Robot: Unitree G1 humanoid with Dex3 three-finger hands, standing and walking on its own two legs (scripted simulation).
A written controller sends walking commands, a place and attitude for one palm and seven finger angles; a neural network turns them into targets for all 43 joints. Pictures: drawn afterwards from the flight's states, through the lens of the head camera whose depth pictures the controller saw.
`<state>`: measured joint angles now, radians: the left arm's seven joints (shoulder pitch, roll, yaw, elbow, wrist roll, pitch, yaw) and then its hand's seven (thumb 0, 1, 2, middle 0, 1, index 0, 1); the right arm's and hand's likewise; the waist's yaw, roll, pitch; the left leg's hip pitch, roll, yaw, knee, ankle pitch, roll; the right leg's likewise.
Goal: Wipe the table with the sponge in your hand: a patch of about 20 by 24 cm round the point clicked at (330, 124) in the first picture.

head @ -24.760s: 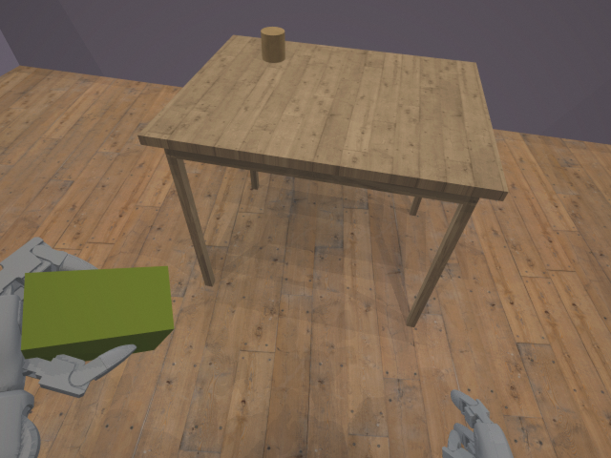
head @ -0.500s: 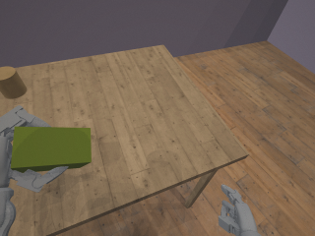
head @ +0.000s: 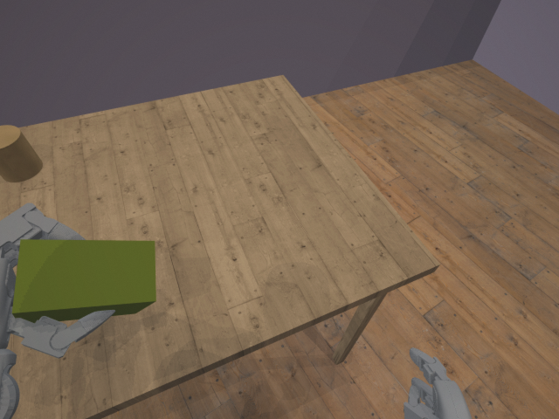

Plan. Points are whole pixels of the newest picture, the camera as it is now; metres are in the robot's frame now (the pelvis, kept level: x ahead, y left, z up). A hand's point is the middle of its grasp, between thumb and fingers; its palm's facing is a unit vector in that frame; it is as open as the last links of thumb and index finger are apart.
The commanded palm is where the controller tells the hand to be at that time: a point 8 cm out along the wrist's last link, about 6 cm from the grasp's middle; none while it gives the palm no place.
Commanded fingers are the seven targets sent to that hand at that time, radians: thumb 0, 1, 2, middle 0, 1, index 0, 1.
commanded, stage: look again from close up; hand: left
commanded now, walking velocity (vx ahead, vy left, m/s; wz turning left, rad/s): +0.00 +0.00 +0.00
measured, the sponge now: (107, 281) +0.23 +0.21 +0.13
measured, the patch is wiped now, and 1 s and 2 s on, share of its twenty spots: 0.00 0.00 0.00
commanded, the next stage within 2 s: come to a stop and stand still in 0.12 s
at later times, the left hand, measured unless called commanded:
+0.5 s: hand (87, 285) +0.22 +0.22 +0.15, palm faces +0.34 -0.85 -0.39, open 10.0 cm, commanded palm +0.16 +0.26 +0.17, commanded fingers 0.00 0.10 1.30 -1.20 -1.60 -1.20 -1.60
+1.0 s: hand (77, 268) +0.23 +0.24 +0.15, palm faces +0.38 -0.81 -0.46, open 10.0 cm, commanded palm +0.17 +0.26 +0.17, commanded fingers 0.00 0.10 1.30 -1.20 -1.60 -1.20 -1.60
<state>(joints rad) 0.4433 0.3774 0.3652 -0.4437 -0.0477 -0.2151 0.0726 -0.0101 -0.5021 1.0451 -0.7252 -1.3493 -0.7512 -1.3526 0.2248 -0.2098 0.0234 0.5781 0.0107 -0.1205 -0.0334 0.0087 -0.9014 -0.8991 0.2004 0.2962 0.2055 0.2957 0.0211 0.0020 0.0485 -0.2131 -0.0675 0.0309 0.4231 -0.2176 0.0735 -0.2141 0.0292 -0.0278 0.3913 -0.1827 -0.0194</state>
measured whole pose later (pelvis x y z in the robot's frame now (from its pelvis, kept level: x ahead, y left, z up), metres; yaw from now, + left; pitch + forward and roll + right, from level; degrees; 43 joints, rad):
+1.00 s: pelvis +0.02 -0.02 +0.00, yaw +2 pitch +2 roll +0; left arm 0.44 0.45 0.38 -0.43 -0.06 -0.22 0.11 -0.01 -0.50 1.05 -0.72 -1.35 -0.75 -1.35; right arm 0.24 -0.25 0.01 0.60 0.01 -0.14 -0.02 0.01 -0.90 -0.90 0.20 0.30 0.20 0.30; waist 0.01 -0.03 0.04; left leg -0.25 -0.07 -0.01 0.47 -0.26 0.05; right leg -0.26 0.03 -0.06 0.47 -0.26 -0.05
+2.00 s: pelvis -0.02 -0.02 +0.00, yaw +1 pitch +0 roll -1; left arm 0.44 0.37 0.33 -0.41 -0.08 -0.17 0.10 -0.01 -0.50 1.05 -0.72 -1.35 -0.75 -1.35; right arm 0.23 -0.23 0.04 0.58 0.03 -0.13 -0.06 0.01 -0.90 -0.90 0.20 0.30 0.20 0.30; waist 0.02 0.01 -0.01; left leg -0.24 -0.05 0.01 0.42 -0.19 0.05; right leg -0.23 0.05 -0.05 0.38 -0.16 -0.05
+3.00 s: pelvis +0.01 +0.00 +0.00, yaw +1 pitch +0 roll -1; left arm 0.41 0.36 0.34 -0.44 -0.05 -0.22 0.10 -0.01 -0.50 1.05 -0.72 -1.35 -0.75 -1.35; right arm 0.20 -0.20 0.04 0.57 0.01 -0.12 -0.04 0.01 -0.90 -0.90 0.20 0.30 0.21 0.30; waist 0.04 -0.02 0.03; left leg -0.20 -0.07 0.01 0.41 -0.22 0.08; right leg -0.19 0.03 -0.03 0.36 -0.18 -0.02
